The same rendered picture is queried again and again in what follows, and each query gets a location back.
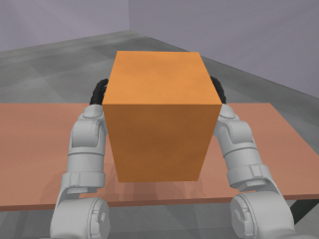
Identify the robot right upper arm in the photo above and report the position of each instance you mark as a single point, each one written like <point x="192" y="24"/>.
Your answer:
<point x="263" y="215"/>

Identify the carton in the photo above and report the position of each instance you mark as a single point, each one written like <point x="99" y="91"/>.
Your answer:
<point x="161" y="109"/>

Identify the table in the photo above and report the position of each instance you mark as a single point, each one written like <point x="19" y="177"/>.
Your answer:
<point x="34" y="146"/>

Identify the robot left upper arm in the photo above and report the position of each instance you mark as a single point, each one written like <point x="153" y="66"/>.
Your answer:
<point x="81" y="218"/>

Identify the robot left hand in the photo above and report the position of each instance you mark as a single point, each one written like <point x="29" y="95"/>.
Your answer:
<point x="98" y="93"/>

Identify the right robot forearm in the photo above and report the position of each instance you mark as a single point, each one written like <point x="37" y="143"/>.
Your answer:
<point x="246" y="171"/>

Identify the robot right hand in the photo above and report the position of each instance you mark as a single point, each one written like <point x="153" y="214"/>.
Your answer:
<point x="219" y="89"/>

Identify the left robot forearm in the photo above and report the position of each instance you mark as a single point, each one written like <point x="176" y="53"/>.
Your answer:
<point x="85" y="164"/>

